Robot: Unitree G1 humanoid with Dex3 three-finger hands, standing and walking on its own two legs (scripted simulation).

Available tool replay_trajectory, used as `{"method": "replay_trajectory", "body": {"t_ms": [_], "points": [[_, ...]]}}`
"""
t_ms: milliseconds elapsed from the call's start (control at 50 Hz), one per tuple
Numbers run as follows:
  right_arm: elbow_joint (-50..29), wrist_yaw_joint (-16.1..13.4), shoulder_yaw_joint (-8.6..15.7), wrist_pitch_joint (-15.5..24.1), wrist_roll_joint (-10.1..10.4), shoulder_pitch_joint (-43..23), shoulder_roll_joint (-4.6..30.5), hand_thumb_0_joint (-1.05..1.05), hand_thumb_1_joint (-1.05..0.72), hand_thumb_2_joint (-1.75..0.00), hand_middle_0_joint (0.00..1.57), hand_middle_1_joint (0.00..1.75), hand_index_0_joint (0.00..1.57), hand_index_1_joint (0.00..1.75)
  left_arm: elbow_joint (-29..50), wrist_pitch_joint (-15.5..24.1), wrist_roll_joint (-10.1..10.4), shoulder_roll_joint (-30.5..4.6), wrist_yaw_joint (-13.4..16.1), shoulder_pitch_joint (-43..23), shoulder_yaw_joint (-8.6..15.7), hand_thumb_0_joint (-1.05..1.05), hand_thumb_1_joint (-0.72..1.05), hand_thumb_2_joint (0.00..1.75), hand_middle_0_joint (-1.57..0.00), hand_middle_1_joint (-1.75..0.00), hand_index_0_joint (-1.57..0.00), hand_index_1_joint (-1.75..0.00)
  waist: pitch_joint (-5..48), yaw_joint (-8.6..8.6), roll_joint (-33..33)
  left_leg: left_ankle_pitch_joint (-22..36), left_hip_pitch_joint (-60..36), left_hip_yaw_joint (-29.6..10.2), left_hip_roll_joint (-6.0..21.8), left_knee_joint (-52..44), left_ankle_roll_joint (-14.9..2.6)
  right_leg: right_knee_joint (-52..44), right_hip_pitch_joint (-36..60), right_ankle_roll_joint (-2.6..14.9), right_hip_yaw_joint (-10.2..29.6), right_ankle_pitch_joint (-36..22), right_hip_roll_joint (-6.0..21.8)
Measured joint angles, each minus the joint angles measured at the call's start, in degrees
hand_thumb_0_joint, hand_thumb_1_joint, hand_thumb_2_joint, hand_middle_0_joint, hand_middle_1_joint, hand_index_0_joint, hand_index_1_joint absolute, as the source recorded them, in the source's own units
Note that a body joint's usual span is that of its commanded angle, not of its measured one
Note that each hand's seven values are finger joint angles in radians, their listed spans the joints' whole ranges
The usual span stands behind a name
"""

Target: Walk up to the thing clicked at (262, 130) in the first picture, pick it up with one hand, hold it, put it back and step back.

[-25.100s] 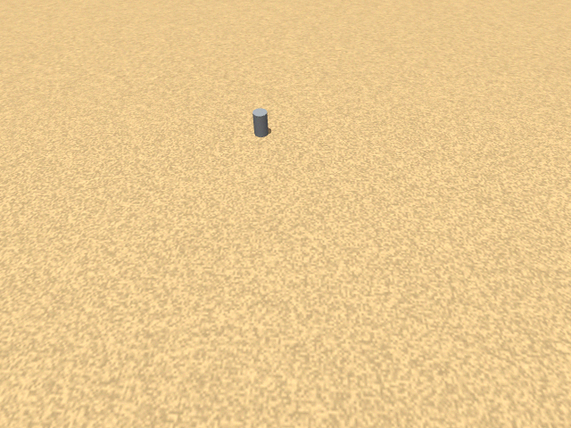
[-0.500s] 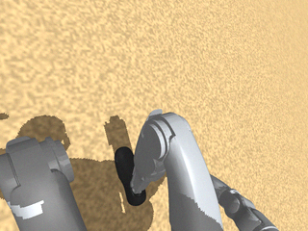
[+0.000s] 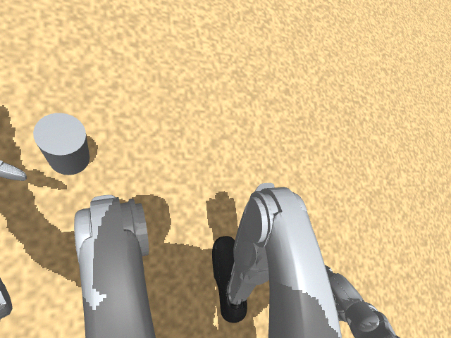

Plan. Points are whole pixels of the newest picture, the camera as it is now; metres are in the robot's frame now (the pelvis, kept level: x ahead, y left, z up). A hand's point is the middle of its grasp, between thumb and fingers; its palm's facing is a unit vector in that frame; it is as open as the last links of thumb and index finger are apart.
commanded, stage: home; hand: left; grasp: from the side
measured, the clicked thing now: (65, 146) +0.46 +0.27 -0.25
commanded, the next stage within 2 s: none
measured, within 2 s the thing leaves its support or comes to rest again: neither
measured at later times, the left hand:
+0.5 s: hand out of the picture +0.30 +0.33 +0.07, palm faces +0.24 -0.84 -0.48, open 17.1 cm
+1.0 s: hand out of the picture +0.26 +0.24 +0.28, palm faces +0.27 -0.89 -0.36, open 17.4 cm
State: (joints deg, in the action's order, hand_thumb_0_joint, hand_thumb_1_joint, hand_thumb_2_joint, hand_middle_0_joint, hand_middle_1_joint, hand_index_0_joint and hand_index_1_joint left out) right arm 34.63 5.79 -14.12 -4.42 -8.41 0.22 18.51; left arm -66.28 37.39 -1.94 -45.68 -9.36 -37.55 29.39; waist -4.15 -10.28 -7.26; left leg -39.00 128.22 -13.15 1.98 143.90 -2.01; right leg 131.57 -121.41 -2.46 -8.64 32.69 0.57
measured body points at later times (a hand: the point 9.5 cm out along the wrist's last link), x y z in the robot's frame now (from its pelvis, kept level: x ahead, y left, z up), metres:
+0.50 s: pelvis +0.02 -0.01 +0.16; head +0.20 +0.05 +0.57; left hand +0.29 +0.37 +0.10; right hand +0.22 -0.24 +0.04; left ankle +0.09 +0.12 -0.28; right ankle +0.15 -0.13 -0.28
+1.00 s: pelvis +0.09 -0.01 +0.36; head +0.16 +0.02 +0.81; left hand +0.25 +0.29 +0.30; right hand +0.29 -0.23 +0.27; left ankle +0.08 +0.12 -0.28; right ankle +0.14 -0.13 -0.28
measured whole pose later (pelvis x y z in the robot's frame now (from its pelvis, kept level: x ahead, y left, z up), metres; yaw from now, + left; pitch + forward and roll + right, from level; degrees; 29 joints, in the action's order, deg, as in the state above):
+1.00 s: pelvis +0.09 -0.01 +0.36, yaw +11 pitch +16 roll -3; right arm 30.0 -8.9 -1.0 0.1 2.5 14.0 12.2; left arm -11.7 -12.1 0.3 -15.5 9.7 15.1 3.0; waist 9.4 -3.0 1.5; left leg -31.7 53.2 -2.0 3.4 68.6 0.8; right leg 64.7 -52.0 -0.9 -3.9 28.8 1.6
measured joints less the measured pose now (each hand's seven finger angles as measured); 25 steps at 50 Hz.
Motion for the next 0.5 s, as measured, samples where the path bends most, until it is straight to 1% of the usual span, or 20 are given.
{"method": "replay_trajectory", "body": {"t_ms": [40,80,120,160,200,260,300,360,420,500], "points": [[0.0,-0.2,1.5,-0.7,1.2,0.9,-0.8,0.01,-0.92,-0.91,0.20,0.31,0.20,0.30,2.2,-3.4,-2.3,0.2,0.7,0.9,0.3,-0.01,-0.58,0.07,-0.07,-0.04,-0.06,-0.05,1.6,0.39,0.7,0.1,-0.3,1.1,0.0,-1.6,0.05,-0.8,-0.2,0.34,0.7,0.3,0.3],[0.0,-0.5,2.9,-1.4,2.4,2.0,-1.4,0.01,-0.92,-0.91,0.20,0.31,0.20,0.30,4.3,-6.8,-3.7,0.1,1.7,1.8,0.4,-0.01,-0.57,0.08,-0.08,-0.05,-0.06,-0.06,3.4,0.76,1.8,0.2,-0.6,2.2,-0.1,-3.3,0.07,-1.6,-0.2,0.49,1.6,0.7,0.8],[0.1,-0.8,4.4,-2.1,3.5,2.9,-1.8,0.01,-0.92,-0.91,0.20,0.31,0.20,0.30,5.7,-9.7,-4.5,-0.1,2.7,2.7,0.7,-0.01,-0.55,0.08,-0.08,-0.05,-0.06,-0.06,5.2,1.26,3.0,0.2,-1.0,3.3,-0.2,-5.0,0.03,-2.6,-0.2,0.48,2.3,1.0,1.1],[0.3,-1.1,6.0,-2.6,4.3,3.8,-2.1,0.01,-0.91,-0.91,0.20,0.31,0.20,0.30,6.6,-12.6,-4.8,-0.2,3.7,3.6,0.6,-0.01,-0.54,0.08,-0.08,-0.05,-0.06,-0.07,6.8,2.03,4.3,0.3,-1.5,4.4,-0.2,-6.9,-0.06,-3.6,-0.2,0.57,3.2,1.3,1.4],[0.5,-1.4,7.8,-2.9,5.3,4.9,-2.2,0.01,-0.91,-0.90,0.20,0.31,0.20,0.30,8.3,-15.6,-4.8,0.6,4.5,4.9,-0.3,-0.01,-0.53,0.08,-0.08,-0.06,-0.06,-0.07,8.3,3.16,5.4,0.4,-2.2,5.7,-0.1,-8.8,-0.15,-4.8,-0.1,0.67,4.2,1.5,1.6],[0.7,-1.7,10.0,-3.6,6.7,5.8,-2.2,0.01,-0.91,-0.90,0.20,0.31,0.20,0.30,12.3,-20.0,-4.7,3.1,5.8,8.0,-2.4,-0.01,-0.52,0.08,-0.07,-0.06,-0.06,-0.07,9.9,4.91,7.0,0.5,-4.1,7.2,0.0,-12.1,-0.20,-7.0,1.0,0.23,5.4,1.6,1.7],[0.6,-2.1,11.2,-3.9,7.7,6.1,-2.3,0.01,-0.90,-0.90,0.20,0.31,0.20,0.30,15.9,-22.9,-4.3,5.6,6.5,10.7,-4.4,-0.01,-0.52,0.08,-0.07,-0.06,-0.06,-0.07,10.8,5.99,7.7,0.6,-5.9,8.0,0.2,-14.7,-0.12,-9.1,2.3,-0.09,5.9,1.6,1.8],[-0.2,-3.1,12.4,-4.1,9.2,6.0,-2.7,0.01,-0.90,-0.90,0.20,0.31,0.20,0.30,23.7,-27.1,-3.8,10.1,7.7,16.0,-7.2,-0.01,-0.52,0.08,-0.07,-0.06,-0.06,-0.07,11.6,7.26,8.2,0.8,-9.7,8.6,0.5,-19.3,0.25,-13.1,5.4,-0.02,6.2,1.3,1.7],[-1.4,-4.4,13.0,-4.0,10.5,5.7,-3.3,0.01,-0.90,-0.90,0.20,0.31,0.20,0.30,32.0,-30.7,-3.2,14.3,9.1,21.8,-9.7,-0.01,-0.51,0.08,-0.08,-0.07,-0.07,-0.08,12.0,7.74,8.1,1.0,-14.7,9.0,0.8,-24.6,0.82,-17.9,9.7,0.35,6.2,1.2,1.6],[-2.9,-6.8,13.4,-3.2,11.4,5.4,-4.1,0.01,-0.90,-0.90,0.20,0.31,0.20,0.30,38.7,-34.2,-2.3,17.8,11.3,28.1,-12.3,-0.01,-0.49,0.09,-0.08,-0.07,-0.07,-0.08,12.7,7.61,7.7,1.3,-22.7,9.4,0.9,-32.4,1.68,-24.8,17.2,0.98,6.0,1.3,1.6]]}}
